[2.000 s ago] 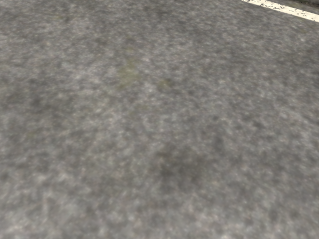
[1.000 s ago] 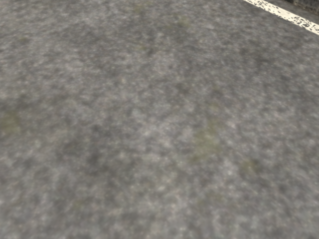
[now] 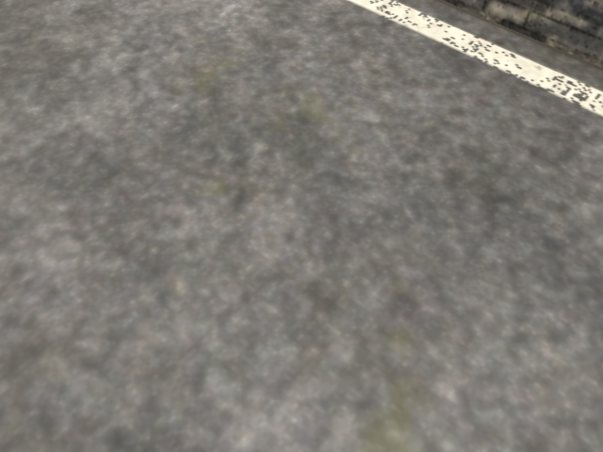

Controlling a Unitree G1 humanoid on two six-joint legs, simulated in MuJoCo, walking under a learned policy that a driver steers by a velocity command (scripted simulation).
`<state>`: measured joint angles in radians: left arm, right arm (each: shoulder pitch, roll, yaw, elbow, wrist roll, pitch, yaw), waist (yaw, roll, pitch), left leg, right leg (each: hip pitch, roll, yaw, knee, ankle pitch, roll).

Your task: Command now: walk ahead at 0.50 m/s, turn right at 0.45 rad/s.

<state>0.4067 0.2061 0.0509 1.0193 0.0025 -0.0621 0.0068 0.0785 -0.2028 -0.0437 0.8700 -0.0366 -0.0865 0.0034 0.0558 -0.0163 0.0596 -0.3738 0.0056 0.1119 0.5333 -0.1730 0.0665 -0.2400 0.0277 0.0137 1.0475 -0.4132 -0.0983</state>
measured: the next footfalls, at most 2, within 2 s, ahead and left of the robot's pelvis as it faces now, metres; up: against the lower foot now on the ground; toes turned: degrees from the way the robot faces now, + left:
right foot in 0.46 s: +0.35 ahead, -0.14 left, +0.00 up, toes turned -21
left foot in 1.02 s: +0.45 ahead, +0.01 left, +0.00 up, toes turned +2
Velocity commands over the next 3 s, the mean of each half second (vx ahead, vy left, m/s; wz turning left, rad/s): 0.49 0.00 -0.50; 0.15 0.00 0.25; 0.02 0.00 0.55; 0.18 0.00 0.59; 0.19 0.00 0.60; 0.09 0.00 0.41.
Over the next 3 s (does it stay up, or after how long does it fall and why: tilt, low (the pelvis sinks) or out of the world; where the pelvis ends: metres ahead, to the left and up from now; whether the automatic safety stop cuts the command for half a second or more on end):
stays up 0.55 0.11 0.02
